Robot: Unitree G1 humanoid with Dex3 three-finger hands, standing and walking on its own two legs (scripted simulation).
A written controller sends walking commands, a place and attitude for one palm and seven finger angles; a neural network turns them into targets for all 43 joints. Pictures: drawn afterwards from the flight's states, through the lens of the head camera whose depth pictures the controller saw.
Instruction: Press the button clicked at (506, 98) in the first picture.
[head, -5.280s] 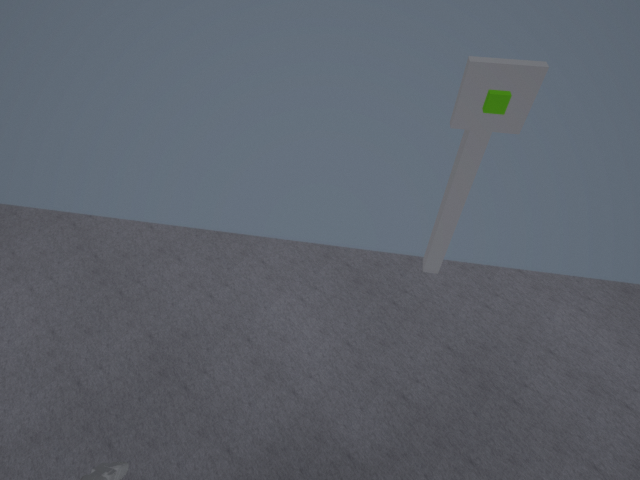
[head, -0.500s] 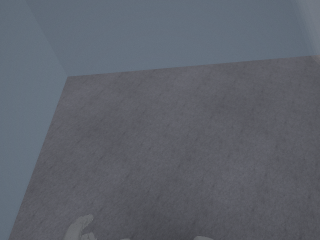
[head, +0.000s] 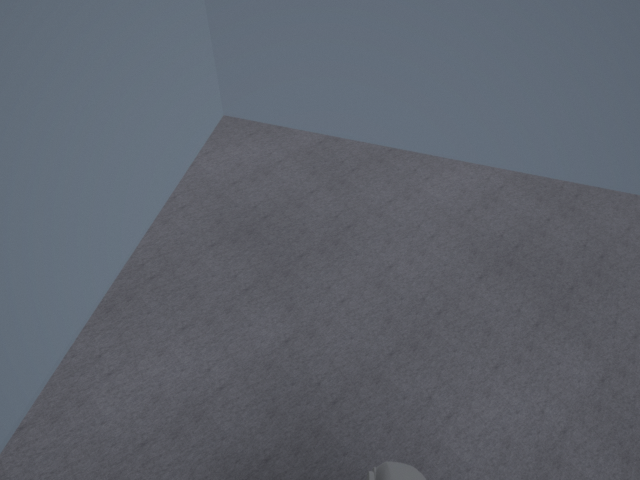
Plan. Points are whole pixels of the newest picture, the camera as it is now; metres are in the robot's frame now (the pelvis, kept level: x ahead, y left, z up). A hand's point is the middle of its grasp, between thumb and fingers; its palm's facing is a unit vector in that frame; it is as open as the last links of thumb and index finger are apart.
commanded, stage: turn to face it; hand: left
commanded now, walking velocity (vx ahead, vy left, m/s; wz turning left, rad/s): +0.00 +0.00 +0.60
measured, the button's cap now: out of the picture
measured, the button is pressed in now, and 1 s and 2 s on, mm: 0 0 0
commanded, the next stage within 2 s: none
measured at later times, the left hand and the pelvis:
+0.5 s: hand out of the picture +0.00 +0.14 -0.14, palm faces +0.33 -0.91 -0.26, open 7.4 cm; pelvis -0.01 -0.07 +0.01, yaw +19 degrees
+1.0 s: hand out of the picture -0.07 +0.21 -0.15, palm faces +0.61 -0.75 -0.27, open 7.4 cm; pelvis -0.03 -0.03 +0.01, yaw +37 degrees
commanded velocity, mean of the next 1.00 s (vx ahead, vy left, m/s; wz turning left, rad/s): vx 0.00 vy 0.00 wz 0.60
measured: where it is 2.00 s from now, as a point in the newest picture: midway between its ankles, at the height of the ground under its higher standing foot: outside the picture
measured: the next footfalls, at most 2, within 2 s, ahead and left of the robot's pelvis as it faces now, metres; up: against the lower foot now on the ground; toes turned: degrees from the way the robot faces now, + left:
right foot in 0.28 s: +0.04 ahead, -0.17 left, +0.00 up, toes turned +7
left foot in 0.68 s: -0.05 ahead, +0.08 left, +0.00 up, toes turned +34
